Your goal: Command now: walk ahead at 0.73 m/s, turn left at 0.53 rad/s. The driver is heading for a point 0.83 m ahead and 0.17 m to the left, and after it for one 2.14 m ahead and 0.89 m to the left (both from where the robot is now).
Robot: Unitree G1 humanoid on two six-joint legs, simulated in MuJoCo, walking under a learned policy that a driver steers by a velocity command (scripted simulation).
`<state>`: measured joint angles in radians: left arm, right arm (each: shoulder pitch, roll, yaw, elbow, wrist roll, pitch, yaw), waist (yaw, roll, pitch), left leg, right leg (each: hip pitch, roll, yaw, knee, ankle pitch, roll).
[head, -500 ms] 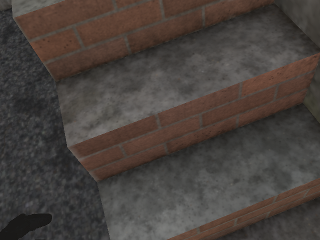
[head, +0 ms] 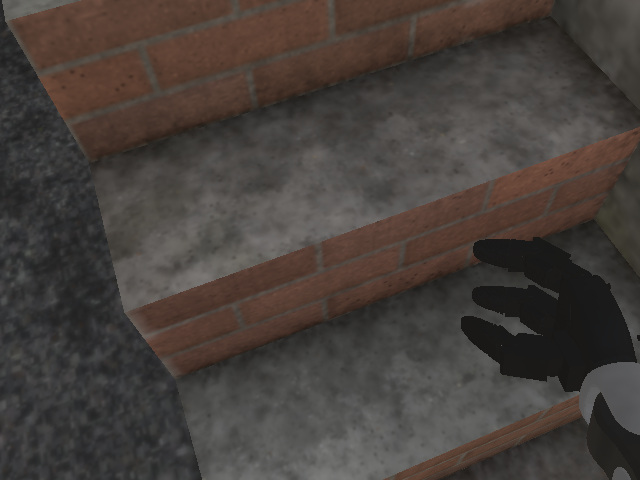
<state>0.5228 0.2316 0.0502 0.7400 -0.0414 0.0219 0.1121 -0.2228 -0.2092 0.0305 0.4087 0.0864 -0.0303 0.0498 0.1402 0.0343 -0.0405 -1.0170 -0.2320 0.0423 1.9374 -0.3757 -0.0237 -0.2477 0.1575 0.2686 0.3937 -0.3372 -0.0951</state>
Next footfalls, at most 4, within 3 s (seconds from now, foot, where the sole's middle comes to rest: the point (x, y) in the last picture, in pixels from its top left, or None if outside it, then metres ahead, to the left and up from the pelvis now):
0.38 left None -0.08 -0.05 -0.69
0.78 left None -0.12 -0.14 -0.72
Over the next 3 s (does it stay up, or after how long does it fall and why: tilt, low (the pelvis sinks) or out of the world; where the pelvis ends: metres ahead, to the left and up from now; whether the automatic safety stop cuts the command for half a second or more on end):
falls after 0.92 s (tilt)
